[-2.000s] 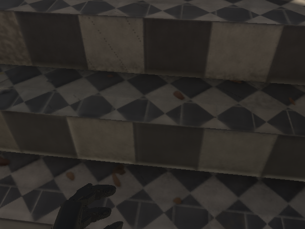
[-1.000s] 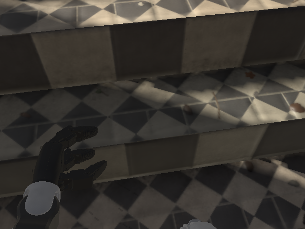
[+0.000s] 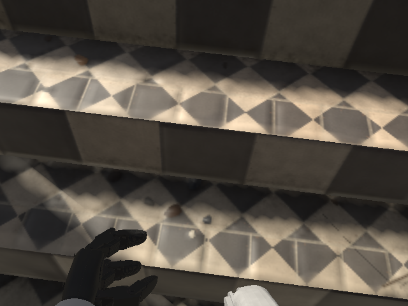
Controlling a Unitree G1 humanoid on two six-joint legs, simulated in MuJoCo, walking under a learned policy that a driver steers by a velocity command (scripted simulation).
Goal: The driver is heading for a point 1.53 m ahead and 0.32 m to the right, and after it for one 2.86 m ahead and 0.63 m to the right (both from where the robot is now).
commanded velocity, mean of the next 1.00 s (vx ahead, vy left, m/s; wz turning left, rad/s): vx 0.00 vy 0.00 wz -0.41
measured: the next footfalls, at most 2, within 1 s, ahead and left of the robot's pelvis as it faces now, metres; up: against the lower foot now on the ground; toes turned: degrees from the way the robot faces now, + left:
right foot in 0.14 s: +0.15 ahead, -0.20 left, +0.20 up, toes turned +7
left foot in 0.72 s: -0.02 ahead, -0.03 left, +0.00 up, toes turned -13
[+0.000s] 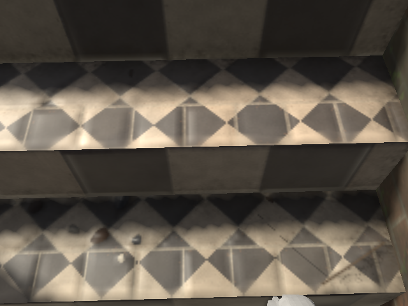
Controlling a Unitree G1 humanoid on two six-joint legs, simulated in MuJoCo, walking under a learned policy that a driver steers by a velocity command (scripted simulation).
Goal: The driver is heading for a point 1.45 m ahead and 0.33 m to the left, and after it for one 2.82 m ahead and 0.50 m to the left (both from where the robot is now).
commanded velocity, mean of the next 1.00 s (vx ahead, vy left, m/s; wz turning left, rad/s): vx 0.63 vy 0.00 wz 0.65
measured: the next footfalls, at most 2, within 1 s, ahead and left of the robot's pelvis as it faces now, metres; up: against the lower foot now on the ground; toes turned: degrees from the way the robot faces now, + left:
left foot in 0.54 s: +0.16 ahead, +0.12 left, +0.21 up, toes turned +9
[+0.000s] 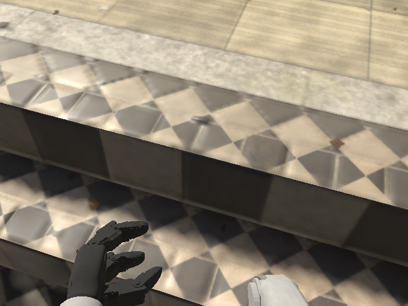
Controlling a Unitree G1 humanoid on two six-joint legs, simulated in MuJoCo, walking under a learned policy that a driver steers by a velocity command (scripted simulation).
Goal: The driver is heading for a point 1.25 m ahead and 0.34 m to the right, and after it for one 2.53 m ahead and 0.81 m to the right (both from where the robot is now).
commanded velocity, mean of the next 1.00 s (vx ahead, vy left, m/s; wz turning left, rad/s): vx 0.99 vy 0.00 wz -0.45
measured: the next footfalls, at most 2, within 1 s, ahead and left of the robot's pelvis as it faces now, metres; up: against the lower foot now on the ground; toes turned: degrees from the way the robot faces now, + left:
right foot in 0.20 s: +0.21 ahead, -0.14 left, +0.21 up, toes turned -6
left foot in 0.66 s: +0.44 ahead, +0.00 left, +0.41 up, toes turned -33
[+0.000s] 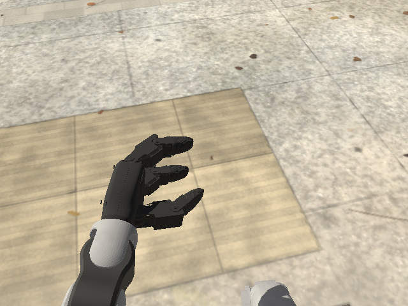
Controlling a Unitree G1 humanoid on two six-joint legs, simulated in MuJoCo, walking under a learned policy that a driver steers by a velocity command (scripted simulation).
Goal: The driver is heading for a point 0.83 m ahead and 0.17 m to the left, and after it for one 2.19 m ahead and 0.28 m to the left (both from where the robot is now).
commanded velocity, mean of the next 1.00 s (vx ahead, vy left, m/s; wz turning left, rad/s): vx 1.00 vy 0.00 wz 0.77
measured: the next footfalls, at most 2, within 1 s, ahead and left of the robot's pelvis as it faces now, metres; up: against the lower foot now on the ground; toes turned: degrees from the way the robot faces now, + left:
right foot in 0.12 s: +0.27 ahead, -0.20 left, +0.20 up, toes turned -1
left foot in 0.60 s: +0.57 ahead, +0.06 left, +0.20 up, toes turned +29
